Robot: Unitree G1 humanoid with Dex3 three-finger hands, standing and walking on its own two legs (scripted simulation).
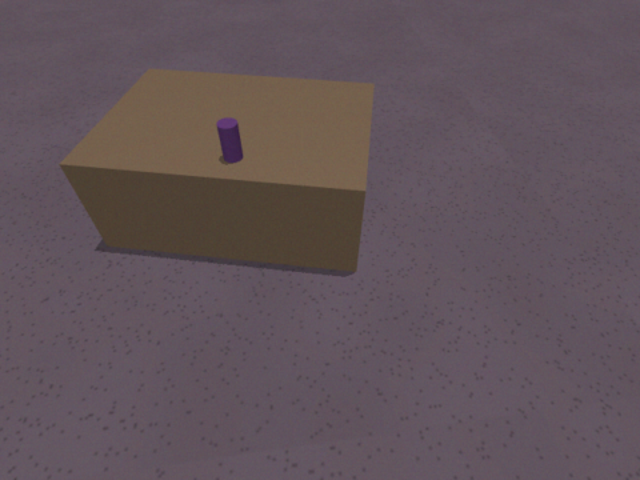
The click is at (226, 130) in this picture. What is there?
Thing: squat round
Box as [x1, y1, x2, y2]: [217, 118, 242, 162]
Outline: 223,118 217,122 217,128 223,156 226,161 235,162 242,158 237,122 233,118
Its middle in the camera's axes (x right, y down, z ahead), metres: -0.31 -0.34 +1.34
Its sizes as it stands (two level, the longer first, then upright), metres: 0.068 0.068 0.134
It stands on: a support 0.42 m high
